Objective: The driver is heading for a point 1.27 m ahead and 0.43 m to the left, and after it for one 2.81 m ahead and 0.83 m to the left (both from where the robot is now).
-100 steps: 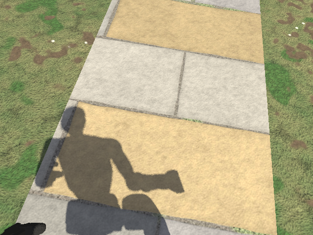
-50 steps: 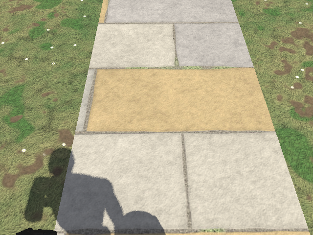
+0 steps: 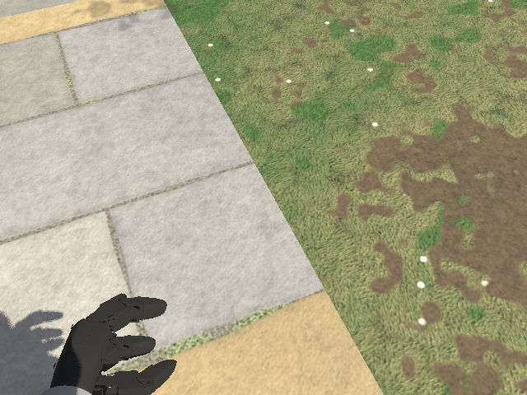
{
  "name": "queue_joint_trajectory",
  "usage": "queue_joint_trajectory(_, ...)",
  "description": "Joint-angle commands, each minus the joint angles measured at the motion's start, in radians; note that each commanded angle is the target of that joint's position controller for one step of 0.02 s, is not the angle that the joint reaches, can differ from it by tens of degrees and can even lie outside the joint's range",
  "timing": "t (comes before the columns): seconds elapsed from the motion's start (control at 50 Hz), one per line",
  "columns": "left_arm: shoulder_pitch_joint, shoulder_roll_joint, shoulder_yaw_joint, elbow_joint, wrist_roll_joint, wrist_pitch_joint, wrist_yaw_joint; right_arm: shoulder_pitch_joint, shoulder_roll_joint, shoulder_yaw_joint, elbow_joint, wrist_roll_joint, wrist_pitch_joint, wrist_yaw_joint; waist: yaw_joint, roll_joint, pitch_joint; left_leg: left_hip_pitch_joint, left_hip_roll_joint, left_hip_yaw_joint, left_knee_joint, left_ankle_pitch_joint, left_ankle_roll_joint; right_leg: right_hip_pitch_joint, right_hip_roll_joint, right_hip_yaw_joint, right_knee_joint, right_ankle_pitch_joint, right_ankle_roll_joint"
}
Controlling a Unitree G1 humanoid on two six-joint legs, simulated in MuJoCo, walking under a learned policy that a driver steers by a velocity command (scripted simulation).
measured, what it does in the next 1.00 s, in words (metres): walks ahead, turning left: left foot, then right foot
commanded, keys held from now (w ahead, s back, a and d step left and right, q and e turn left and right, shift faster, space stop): q+shift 0.22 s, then w+q+shift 0.44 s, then w+shift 0.34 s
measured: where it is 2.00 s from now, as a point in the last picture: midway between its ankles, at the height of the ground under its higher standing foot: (13, 134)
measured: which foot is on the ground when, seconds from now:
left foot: up 0.00-0.34, down 0.36-0.80, up 0.82-1.00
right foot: down 0.00-0.38, up 0.40-0.76, down 0.78-1.00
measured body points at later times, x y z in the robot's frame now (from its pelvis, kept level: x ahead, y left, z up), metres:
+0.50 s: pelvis +0.30 +0.05 +0.00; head +0.33 +0.07 +0.45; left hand +0.35 +0.35 -0.10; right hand +0.51 -0.19 -0.10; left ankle +0.31 +0.11 -0.72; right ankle +0.29 -0.13 -0.63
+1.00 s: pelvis +0.66 +0.16 +0.02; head +0.68 +0.16 +0.47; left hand +0.45 +0.36 -0.09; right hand +0.97 +0.11 -0.07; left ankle +0.58 +0.27 -0.64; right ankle +0.69 +0.05 -0.72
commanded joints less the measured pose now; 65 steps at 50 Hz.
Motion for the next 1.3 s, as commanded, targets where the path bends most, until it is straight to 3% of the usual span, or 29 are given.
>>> queue_joint_trajectory(0.02,0.355,0.184,0.095,0.012,-0.083,0.017,0.029,-0.048,-0.085,-0.009,-0.166,0.021,-0.004,-0.039,0.227,-0.225,-0.309,-0.673,0.089,0.041,0.532,-0.015,-0.052,0.857,-0.422,0.491,-0.135,0.502,-0.218)
queue_joint_trajectory(0.06,0.265,0.110,0.085,0.031,-0.068,0.017,0.028,-0.143,-0.128,-0.029,-0.184,0.018,0.015,-0.042,0.187,-0.132,-0.159,-0.657,0.151,0.090,0.505,0.082,-0.088,0.645,-0.321,0.241,-0.167,0.588,-0.181)
queue_joint_trajectory(0.14,0.120,0.097,0.102,0.064,-0.072,0.012,0.029,-0.234,-0.026,-0.013,-0.274,0.010,0.061,-0.019,0.105,-0.122,0.005,-0.572,0.201,0.138,0.247,0.154,-0.102,0.352,-0.280,0.016,-0.314,0.546,-0.165)
queue_joint_trajectory(0.22,0.064,0.176,0.133,0.086,-0.097,0.020,0.046,-0.255,-0.044,-0.010,-0.276,-0.009,0.060,0.032,0.098,-0.097,-0.055,-0.336,0.149,0.216,-0.121,0.517,-0.065,0.329,-0.209,-0.178,-0.282,0.521,-0.115)
queue_joint_trajectory(0.3,0.115,0.262,0.166,0.114,-0.129,0.025,0.022,-0.330,-0.138,-0.041,-0.328,0.012,0.089,0.052,0.079,-0.065,-0.080,-0.272,0.128,0.262,-0.130,0.391,0.049,0.460,-0.261,-0.213,-0.195,0.571,-0.100)
queue_joint_trajectory(0.34,0.138,0.280,0.176,0.116,-0.126,0.043,0.014,-0.220,-0.202,-0.072,-0.309,0.021,0.092,0.043,0.005,-0.047,-0.108,-0.118,0.060,0.320,-0.129,0.245,0.108,0.450,-0.246,-0.250,0.036,0.708,-0.087)
queue_joint_trajectory(0.36,0.133,0.260,0.168,0.107,-0.114,0.050,0.012,-0.029,-0.249,-0.103,-0.256,0.027,0.088,0.031,-0.091,0.015,-0.168,0.149,0.016,0.294,-0.182,0.239,0.159,0.294,-0.207,-0.261,0.325,0.612,-0.060)
queue_joint_trajectory(0.38,0.235,0.071,0.103,0.110,-0.013,0.069,-0.019,-0.043,-0.262,-0.078,-0.226,-0.064,0.095,0.007,0.003,0.240,-0.117,0.181,0.143,-0.045,-0.255,0.132,0.229,0.026,-0.077,-0.248,0.733,-0.283,-0.023)
queue_joint_trajectory(0.4,0.281,0.093,0.108,0.006,-0.003,0.062,-0.020,-0.133,-0.385,-0.100,-0.304,-0.057,0.099,0.012,0.069,0.373,-0.288,0.394,0.330,-0.702,-0.552,-0.178,0.425,-0.305,0.091,-0.035,0.942,-0.532,0.028)
queue_joint_trajectory(0.42,0.159,0.179,0.113,-0.016,0.023,0.045,-0.017,-0.158,-0.336,-0.092,-0.328,-0.053,0.094,0.015,0.024,0.163,-0.184,0.337,0.382,-0.751,-0.687,-0.314,0.382,-0.405,0.018,0.083,0.906,-0.425,0.023)
queue_joint_trajectory(0.46,0.117,0.206,0.112,-0.001,0.000,0.030,-0.015,-0.194,-0.257,-0.066,-0.294,-0.053,0.073,0.015,0.088,-0.023,-0.006,0.089,0.320,-0.528,-0.648,-0.112,0.302,-0.312,-0.052,0.081,0.698,-0.267,0.028)
queue_joint_trajectory(0.52,0.180,0.176,0.093,0.023,-0.003,0.066,-0.011,-0.225,-0.232,-0.046,-0.272,-0.047,0.034,0.012,0.147,0.004,-0.023,-0.100,0.196,-0.295,-0.625,0.143,0.267,-0.087,-0.073,0.055,0.500,-0.239,0.057)
queue_joint_trajectory(0.64,0.000,0.116,0.061,-0.039,-0.043,0.071,-0.026,-0.180,-0.240,-0.057,-0.251,-0.048,0.016,0.019,0.070,0.057,0.032,-0.151,0.138,-0.273,-0.647,0.121,0.239,-0.044,-0.031,0.030,0.120,-0.014,0.102)
queue_joint_trajectory(0.72,0.062,0.152,0.077,-0.030,-0.053,0.055,-0.022,-0.194,-0.231,-0.054,-0.235,-0.040,-0.002,0.019,0.096,0.093,0.005,-0.165,0.174,-0.284,-0.617,0.175,0.175,0.185,-0.019,0.017,-0.014,0.065,0.065)
queue_joint_trajectory(0.76,0.257,0.189,0.102,0.025,-0.040,0.046,-0.009,-0.208,-0.224,-0.045,-0.216,-0.045,-0.012,0.018,0.201,0.063,-0.042,-0.166,0.162,-0.250,-0.446,0.408,0.140,0.385,0.010,-0.014,-0.044,-0.039,0.035)
queue_joint_trajectory(0.78,0.456,0.239,0.125,0.078,-0.026,0.035,0.006,-0.234,-0.194,-0.034,-0.212,-0.045,-0.020,0.021,0.307,-0.027,-0.131,-0.232,0.085,-0.155,-0.148,0.506,0.109,0.583,-0.030,0.032,-0.062,-0.130,0.014)
queue_joint_trajectory(0.8,0.644,0.354,0.150,0.104,0.000,0.031,0.025,-0.262,-0.102,-0.007,-0.255,-0.032,-0.031,0.015,0.367,-0.294,-0.239,-0.408,-0.023,-0.036,0.241,0.279,0.073,0.744,-0.250,0.389,-0.233,-0.616,-0.016)
queue_joint_trajectory(0.82,0.553,0.384,0.157,0.107,-0.007,0.034,0.014,-0.187,-0.051,0.014,-0.289,-0.013,-0.033,0.013,0.246,-0.479,-0.205,-0.647,-0.085,-0.012,0.416,0.025,0.065,0.735,-0.362,0.908,-0.472,-0.815,-0.076)
queue_joint_trajectory(0.84,0.413,0.264,0.138,0.071,-0.012,0.041,0.002,-0.193,-0.098,0.015,-0.245,-0.035,-0.014,0.005,0.191,-0.216,-0.085,-0.706,0.007,-0.015,0.497,0.138,0.074,0.636,-0.375,0.837,-0.419,-0.815,-0.116)
queue_joint_trajectory(0.88,0.382,0.170,0.118,0.091,-0.022,0.035,-0.007,-0.277,-0.129,0.011,-0.233,-0.064,-0.007,0.033,0.177,-0.049,-0.027,-0.629,0.075,0.008,0.385,0.236,0.062,0.488,-0.262,0.508,-0.385,-0.549,-0.107)
queue_joint_trajectory(0.94,0.459,0.135,0.101,0.167,-0.035,0.005,-0.005,-0.349,-0.096,0.027,-0.253,-0.073,0.008,0.060,0.174,-0.122,0.032,-0.632,0.078,-0.002,0.298,0.280,0.040,0.438,-0.181,0.323,-0.424,-0.340,-0.092)
queue_joint_trajectory(1.08,0.582,0.134,0.090,0.258,-0.067,-0.017,-0.012,-0.682,-0.065,0.076,-0.366,-0.078,-0.009,0.082,0.205,-0.061,0.106,-0.553,0.101,0.231,-0.123,0.513,0.009,0.370,-0.131,0.110,-0.566,0.223,-0.138)
queue_joint_trajectory(1.14,0.589,0.206,0.102,0.288,-0.068,-0.013,-0.006,-0.692,-0.066,0.083,-0.365,-0.068,-0.015,0.069,0.180,-0.067,0.088,-0.382,0.070,0.239,-0.244,0.514,0.033,0.425,-0.160,0.090,-0.529,0.564,-0.153)
queue_joint_trajectory(1.18,0.590,0.254,0.110,0.306,-0.068,-0.008,0.001,-0.563,-0.118,0.062,-0.327,-0.074,-0.017,0.036,0.104,-0.102,-0.031,-0.180,0.009,0.240,-0.266,0.405,0.057,0.498,-0.169,0.077,-0.312,0.975,-0.144)
queue_joint_trajectory(1.22,0.542,0.248,0.107,0.301,-0.066,0.002,0.004,-0.183,-0.197,0.020,-0.211,-0.083,-0.022,-0.003,-0.081,-0.099,-0.222,0.293,0.087,0.149,-0.294,0.332,0.081,0.288,-0.120,0.070,0.175,0.786,-0.119)
queue_joint_trajectory(1.24,0.557,0.129,0.086,0.266,-0.054,-0.003,0.003,-0.028,-0.274,-0.006,-0.182,-0.107,-0.027,-0.021,-0.074,0.087,-0.370,0.505,0.369,-0.148,-0.316,-0.033,0.085,0.097,-0.029,0.041,0.526,0.110,-0.131)
queue_joint_trajectory(1.26,0.642,0.068,0.076,0.230,-0.102,0.006,-0.004,-0.089,-0.288,-0.009,-0.201,-0.109,-0.019,-0.018,0.025,0.245,-0.478,0.583,0.554,-0.643,-0.519,-0.306,0.156,-0.145,0.063,0.080,0.793,-0.310,-0.122)
queue_joint_trajectory(1.28,0.535,0.157,0.096,0.231,-0.087,0.019,0.000,-0.188,-0.210,-0.005,-0.207,-0.087,-0.014,-0.015,0.029,0.114,-0.295,0.433,0.495,-0.560,-0.585,-0.318,0.150,-0.242,0.000,0.086,0.805,-0.200,-0.129)
queue_joint_trajectory(1.3,0.465,0.146,0.096,0.220,-0.078,0.026,-0.008,-0.245,-0.138,0.010,-0.198,-0.079,-0.022,-0.013,0.053,0.064,-0.145,0.288,0.455,-0.383,-0.594,-0.135,0.142,-0.252,-0.036,0.077,0.756,-0.130,-0.123)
